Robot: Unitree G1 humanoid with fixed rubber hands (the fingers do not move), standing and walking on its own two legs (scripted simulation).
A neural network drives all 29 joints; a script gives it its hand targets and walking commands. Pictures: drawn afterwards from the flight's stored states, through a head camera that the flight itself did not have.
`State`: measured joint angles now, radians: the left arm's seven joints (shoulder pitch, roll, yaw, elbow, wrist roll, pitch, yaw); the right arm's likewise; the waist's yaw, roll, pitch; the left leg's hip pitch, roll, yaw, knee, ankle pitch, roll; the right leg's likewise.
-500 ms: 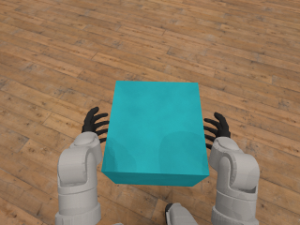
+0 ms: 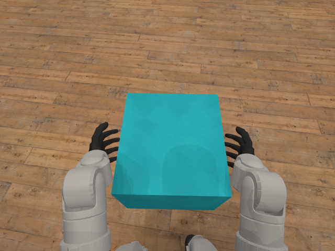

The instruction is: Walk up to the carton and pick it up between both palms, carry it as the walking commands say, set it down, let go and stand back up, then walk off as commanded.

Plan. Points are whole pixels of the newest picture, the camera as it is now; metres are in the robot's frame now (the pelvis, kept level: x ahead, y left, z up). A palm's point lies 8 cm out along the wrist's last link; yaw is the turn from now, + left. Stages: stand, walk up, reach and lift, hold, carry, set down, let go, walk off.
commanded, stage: carry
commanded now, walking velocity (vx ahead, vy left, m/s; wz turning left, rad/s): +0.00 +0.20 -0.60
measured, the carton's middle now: (171, 152) +0.35 -0.01 -0.02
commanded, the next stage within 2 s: none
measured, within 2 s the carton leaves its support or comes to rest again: neither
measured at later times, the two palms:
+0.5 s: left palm (87, 182) +0.25 +0.16 +0.06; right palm (244, 216) +0.19 -0.14 +0.06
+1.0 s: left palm (71, 206) +0.21 +0.18 +0.07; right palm out of the picture +0.05 -0.09 +0.07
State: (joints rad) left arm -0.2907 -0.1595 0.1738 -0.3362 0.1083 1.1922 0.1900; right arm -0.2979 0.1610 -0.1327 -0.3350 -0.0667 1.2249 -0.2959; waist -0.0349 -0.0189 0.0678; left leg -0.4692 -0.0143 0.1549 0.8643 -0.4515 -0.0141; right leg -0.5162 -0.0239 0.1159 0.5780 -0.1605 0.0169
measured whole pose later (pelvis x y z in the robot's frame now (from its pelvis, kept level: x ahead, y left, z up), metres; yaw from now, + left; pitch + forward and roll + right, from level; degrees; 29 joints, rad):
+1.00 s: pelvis -0.12 +0.19 -0.01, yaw -33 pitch +2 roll +1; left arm -0.27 -0.15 0.17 -0.34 0.11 1.23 0.23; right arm -0.29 0.16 -0.12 -0.26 -0.06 1.21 -0.28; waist 0.01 -0.04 0.04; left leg -0.38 0.06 0.36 0.63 -0.30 0.11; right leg -0.41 -0.06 -0.06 0.85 -0.37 0.01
